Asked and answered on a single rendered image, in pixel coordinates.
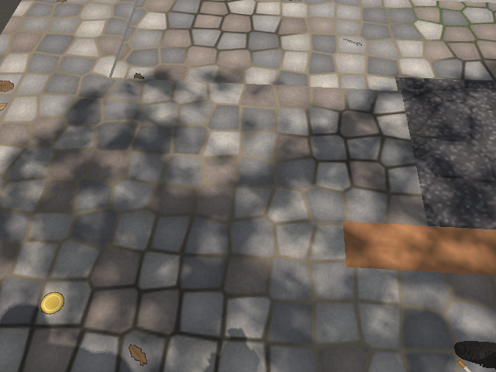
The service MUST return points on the robot right hand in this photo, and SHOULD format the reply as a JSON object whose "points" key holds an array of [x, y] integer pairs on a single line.
{"points": [[477, 352]]}

